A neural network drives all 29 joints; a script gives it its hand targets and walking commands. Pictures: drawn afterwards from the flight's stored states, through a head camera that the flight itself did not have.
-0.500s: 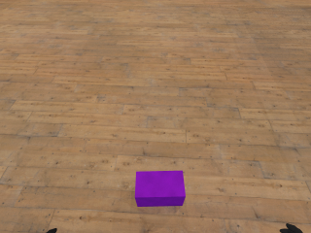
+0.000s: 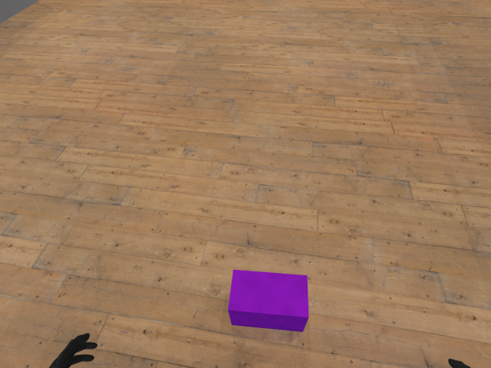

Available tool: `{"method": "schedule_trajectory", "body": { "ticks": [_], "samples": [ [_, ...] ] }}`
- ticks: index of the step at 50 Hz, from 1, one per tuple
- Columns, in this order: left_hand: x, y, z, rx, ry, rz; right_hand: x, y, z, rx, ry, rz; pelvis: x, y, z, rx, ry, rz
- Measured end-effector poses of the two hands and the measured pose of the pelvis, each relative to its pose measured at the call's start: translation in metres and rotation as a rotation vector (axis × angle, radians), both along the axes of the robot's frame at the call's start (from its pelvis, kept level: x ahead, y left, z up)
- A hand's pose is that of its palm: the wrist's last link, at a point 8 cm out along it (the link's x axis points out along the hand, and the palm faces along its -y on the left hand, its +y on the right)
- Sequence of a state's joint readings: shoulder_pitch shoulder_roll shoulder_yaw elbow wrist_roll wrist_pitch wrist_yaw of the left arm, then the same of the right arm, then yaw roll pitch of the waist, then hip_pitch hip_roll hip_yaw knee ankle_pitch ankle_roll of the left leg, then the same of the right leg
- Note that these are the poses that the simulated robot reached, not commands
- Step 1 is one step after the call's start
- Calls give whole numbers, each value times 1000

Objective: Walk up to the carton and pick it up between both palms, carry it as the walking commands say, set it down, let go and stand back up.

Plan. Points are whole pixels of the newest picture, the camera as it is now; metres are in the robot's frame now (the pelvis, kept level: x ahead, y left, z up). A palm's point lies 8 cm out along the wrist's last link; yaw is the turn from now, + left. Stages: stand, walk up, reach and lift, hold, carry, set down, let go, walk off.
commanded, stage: walk up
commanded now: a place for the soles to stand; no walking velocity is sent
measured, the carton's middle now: (268, 300) +0.46 -0.02 -0.66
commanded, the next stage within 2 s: reach and lift in 1.54 s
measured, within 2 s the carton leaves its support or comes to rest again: neither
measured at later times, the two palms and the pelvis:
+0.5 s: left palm out of the picture +0.09 +0.32 -0.08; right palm out of the picture +0.12 -0.31 -0.08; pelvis +0.00 -0.01 +0.02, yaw +3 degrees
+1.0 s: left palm out of the picture +0.10 +0.32 -0.07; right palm out of the picture +0.13 -0.31 -0.08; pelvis +0.02 -0.01 +0.03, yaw +3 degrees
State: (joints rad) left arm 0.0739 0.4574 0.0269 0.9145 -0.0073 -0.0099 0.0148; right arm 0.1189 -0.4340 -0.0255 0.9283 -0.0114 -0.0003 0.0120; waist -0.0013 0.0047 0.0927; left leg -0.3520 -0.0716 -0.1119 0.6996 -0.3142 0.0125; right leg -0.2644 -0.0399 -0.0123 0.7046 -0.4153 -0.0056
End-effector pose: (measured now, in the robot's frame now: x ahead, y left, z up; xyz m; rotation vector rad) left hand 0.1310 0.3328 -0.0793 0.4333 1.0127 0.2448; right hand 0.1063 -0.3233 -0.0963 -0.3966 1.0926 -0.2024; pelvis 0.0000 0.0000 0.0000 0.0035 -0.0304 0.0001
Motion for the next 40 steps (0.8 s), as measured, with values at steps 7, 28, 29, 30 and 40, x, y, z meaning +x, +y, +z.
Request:
{"method": "schedule_trajectory", "body": {
  "ticks": [7, 28, 29, 30, 40],
  "samples": [
    [-33, -14, 0, -33, 66, 23, 2, 4, 5, 32, 20, 3, -4, -4, 13, -8, -6, 27],
    [-43, -9, 4, -54, 74, 101, 18, 9, 15, 28, 43, 43, -1, -6, 22, -14, 2, 61],
    [-43, -9, 4, -54, 75, 103, 18, 9, 15, 28, 44, 44, -1, -6, 22, -14, 2, 63],
    [-43, -10, 4, -53, 76, 102, 18, 9, 14, 29, 45, 44, 0, -6, 22, -14, 1, 63],
    [-38, -17, 4, -64, 94, 105, 21, 13, 13, 44, 66, 36, 15, -7, 26, -8, 2, 61]
  ]
}}
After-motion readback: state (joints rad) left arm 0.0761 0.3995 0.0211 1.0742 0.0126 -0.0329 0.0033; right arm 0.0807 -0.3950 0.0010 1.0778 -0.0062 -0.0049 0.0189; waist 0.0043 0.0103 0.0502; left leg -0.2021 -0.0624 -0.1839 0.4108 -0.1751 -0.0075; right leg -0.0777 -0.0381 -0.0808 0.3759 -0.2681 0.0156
